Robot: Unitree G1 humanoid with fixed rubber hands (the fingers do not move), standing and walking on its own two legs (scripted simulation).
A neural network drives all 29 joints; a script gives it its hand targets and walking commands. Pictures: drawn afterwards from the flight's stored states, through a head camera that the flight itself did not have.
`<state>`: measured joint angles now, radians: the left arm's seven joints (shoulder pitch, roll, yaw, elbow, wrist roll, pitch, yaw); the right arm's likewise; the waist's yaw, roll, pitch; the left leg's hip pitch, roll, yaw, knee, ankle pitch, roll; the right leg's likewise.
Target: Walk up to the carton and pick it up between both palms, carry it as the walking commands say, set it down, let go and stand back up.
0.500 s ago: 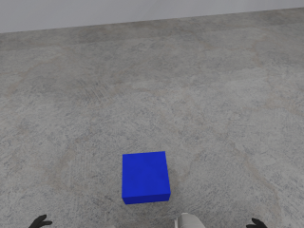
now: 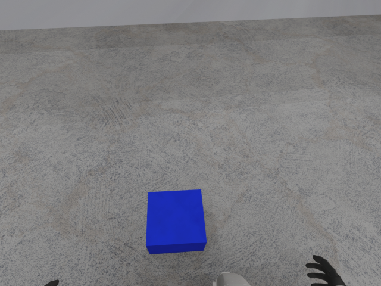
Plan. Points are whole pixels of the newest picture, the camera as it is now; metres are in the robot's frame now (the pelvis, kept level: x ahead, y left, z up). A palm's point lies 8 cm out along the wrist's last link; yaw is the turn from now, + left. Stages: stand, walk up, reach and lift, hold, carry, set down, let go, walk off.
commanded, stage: walk up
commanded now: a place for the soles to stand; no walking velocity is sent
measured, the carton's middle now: (175, 221) +0.45 +0.05 -0.66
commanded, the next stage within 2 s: reach and lift in 1.22 s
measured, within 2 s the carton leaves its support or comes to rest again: neither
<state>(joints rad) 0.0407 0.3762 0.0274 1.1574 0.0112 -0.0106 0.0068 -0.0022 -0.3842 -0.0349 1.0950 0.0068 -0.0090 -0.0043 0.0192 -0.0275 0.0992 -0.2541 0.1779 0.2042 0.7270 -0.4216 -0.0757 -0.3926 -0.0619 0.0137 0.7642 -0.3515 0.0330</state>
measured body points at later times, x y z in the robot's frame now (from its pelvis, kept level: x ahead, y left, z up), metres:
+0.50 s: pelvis -0.02 +0.03 +0.00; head +0.03 +0.03 +0.45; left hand +0.07 +0.36 -0.12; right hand +0.09 -0.27 -0.13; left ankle -0.03 +0.16 -0.71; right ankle +0.03 -0.14 -0.71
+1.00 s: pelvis -0.02 +0.03 +0.00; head +0.02 +0.03 +0.44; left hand +0.05 +0.36 -0.12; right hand +0.11 -0.27 -0.13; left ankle -0.03 +0.16 -0.71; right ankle +0.03 -0.14 -0.71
